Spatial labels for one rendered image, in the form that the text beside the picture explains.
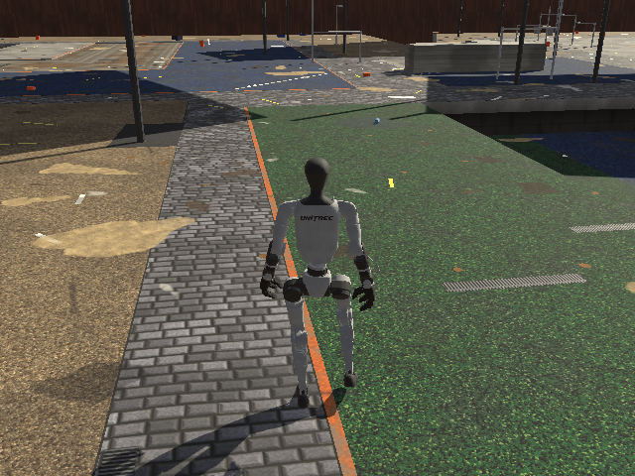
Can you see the robot right hand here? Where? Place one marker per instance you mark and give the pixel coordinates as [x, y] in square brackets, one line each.
[369, 296]

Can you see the right robot upper arm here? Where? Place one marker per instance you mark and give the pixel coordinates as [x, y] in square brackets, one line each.
[348, 210]

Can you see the robot right thigh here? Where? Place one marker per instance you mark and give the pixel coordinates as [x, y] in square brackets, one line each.
[340, 288]

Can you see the robot left forearm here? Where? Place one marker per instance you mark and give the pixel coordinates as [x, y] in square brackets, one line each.
[270, 264]

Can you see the left robot upper arm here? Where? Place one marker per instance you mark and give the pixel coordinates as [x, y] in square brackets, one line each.
[285, 211]

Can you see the robot left hand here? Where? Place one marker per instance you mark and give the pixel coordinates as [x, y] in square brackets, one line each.
[272, 284]

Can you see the robot right forearm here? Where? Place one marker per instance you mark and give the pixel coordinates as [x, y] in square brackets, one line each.
[363, 269]

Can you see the right robot foot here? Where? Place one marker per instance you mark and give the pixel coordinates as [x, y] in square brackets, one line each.
[349, 379]

